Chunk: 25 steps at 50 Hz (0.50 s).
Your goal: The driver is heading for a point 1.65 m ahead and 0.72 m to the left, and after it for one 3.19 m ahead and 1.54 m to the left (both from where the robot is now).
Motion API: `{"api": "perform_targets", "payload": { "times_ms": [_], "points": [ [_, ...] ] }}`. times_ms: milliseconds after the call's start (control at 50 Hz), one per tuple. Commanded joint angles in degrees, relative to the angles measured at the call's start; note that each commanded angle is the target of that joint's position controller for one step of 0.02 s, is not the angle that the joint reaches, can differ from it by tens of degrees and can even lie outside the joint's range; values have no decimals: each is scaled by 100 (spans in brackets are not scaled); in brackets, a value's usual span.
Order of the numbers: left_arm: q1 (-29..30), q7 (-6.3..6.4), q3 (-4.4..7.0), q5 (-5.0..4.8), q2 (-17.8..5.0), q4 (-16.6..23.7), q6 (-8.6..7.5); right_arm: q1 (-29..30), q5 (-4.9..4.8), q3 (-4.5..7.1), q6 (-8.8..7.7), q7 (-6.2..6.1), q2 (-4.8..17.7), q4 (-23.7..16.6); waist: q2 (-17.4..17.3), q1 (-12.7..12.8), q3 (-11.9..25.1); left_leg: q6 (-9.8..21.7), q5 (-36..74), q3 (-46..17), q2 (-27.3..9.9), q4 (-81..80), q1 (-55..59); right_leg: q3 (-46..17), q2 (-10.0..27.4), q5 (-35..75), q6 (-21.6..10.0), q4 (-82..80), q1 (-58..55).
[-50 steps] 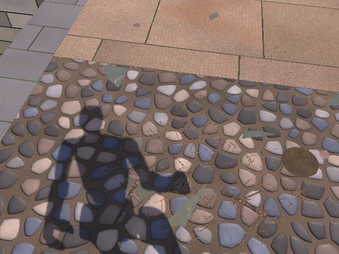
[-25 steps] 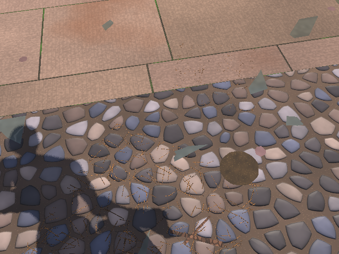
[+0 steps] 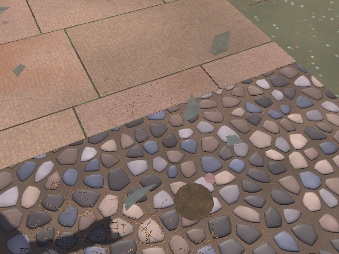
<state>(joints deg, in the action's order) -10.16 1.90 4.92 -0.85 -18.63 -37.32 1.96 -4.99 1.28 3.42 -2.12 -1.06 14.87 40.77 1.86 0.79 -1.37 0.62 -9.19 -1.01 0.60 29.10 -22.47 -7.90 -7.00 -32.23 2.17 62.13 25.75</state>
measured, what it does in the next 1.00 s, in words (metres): steps on the spot, turning left: right foot, then left foot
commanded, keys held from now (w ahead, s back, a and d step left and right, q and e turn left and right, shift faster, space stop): e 0.02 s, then q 0.98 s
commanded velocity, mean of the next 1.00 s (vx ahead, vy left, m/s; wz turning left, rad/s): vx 0.01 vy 0.00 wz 0.29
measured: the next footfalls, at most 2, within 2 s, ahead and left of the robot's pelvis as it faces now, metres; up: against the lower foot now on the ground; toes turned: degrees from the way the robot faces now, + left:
right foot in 0.24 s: +0.04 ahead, -0.15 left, +0.00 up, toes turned +2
left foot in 0.56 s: +0.03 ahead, +0.11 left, +0.00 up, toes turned +12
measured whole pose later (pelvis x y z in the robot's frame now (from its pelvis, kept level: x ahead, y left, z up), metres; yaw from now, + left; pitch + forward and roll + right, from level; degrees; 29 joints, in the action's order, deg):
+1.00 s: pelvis +0.00 +0.02 +0.01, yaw +24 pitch +2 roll -2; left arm -6.4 1.6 4.9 -0.5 -16.7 -41.0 -0.5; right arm -9.9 -0.6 4.1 2.6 -1.3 18.0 35.5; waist -0.2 -1.3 -1.9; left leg 3.3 -12.1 -11.2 6.5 28.7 -17.9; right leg -6.6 -2.1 -20.6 4.8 41.0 23.1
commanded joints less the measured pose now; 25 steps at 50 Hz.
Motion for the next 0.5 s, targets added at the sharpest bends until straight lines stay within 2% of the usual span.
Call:
{"api": "perform_targets", "payload": {
  "times_ms": [20,40,80,120,140,160,200,220,240,260,280,300,320,340,360,400,440,500],
  "points": [
    [-377,20,251,-53,-695,271,124,36,-47,171,78,-80,703,-408,-819,35,707,1152,2172,-1374,-1646,-817,1487,110,570,357,285,1029,967],
    [-264,11,177,-47,-476,322,140,13,-14,176,117,-86,744,-376,-891,-11,623,1136,2076,-1116,-1415,-945,1201,272,525,486,287,728,707],
    [-202,12,56,5,-151,373,106,-30,-2,172,160,-75,758,-308,-1079,-25,742,1196,2172,-874,-1284,-991,1169,426,487,419,280,-116,278],
    [-169,-14,-51,100,44,344,61,42,-53,136,160,-19,686,-260,-1201,-33,917,1200,2009,-764,-1231,-959,1101,506,651,470,217,-1285,-394],
    [-147,-34,-70,118,75,299,45,-6,-92,123,157,26,661,-217,-1293,-91,941,1200,1748,-822,-1212,-964,1085,556,684,669,197,-1828,-660],
    [-158,-52,-59,117,35,243,36,-83,-130,124,158,68,699,-171,-1350,-121,898,1188,1381,-909,-1197,-946,1050,606,657,939,176,-2350,-902],
    [-388,-96,-3,113,-76,82,17,-127,-210,127,176,112,826,-130,-1271,45,716,1029,683,-995,-1090,-825,666,815,493,2012,3,-3722,-1669],
    [-349,-96,28,134,-240,111,10,-354,-242,113,159,125,817,-63,-1155,17,660,762,288,-1061,-1002,-812,346,665,589,2250,-173,-4055,-2093],
    [-445,-52,83,199,-554,175,9,-429,-174,71,113,162,735,-72,-697,-5,735,390,-317,-990,-836,-530,-106,102,1227,2640,-417,-3997,-2571],
    [-277,-16,188,268,-972,143,37,-505,-140,15,55,187,477,-177,617,-276,646,14,-1097,-224,-188,13,-359,-426,1922,2540,-872,-4011,-2121],
    [-96,-33,151,296,-706,160,17,-286,-144,42,52,151,625,-212,1049,-144,517,-158,-1353,54,-101,471,-54,-651,2177,1976,-1191,-4346,-1374],
    [172,-21,127,286,-589,248,-26,-225,-166,127,83,124,830,-197,1006,-109,258,-206,-1335,128,-52,1007,-132,-607,2154,1876,-1229,-4423,-1226],
    [214,10,143,264,-600,260,-72,-264,-188,170,136,86,833,-151,1052,-74,171,-209,-1487,176,-26,1469,-335,-564,2182,2238,-1239,-4387,-1249],
    [161,34,149,228,-594,242,-138,-296,-177,208,204,55,861,-162,1109,13,111,-239,-1879,90,-80,2060,-621,-623,2364,2965,-1352,-4351,-1370],
    [90,58,135,201,-553,195,-197,-384,-184,239,268,49,836,-179,1018,3,137,-273,-2175,-52,-177,2658,-862,-630,2552,3858,-1481,-4229,-1538],
    [161,78,137,131,-486,144,-217,-548,-244,215,355,57,638,-188,733,-73,222,-341,-2191,-51,-253,2893,-1047,-315,2523,4653,-1490,-4046,-1815],
    [315,84,164,92,-504,135,-172,-454,-249,158,393,99,495,-277,717,-41,322,-374,-1920,146,-302,2403,-796,37,2395,4737,-1394,-3926,-1872],
    [268,92,227,45,-641,74,-82,-406,-282,169,424,222,570,-449,839,36,533,-303,-1503,440,-190,1496,-254,245,2424,4761,-1324,-3692,-1986]
  ]
}}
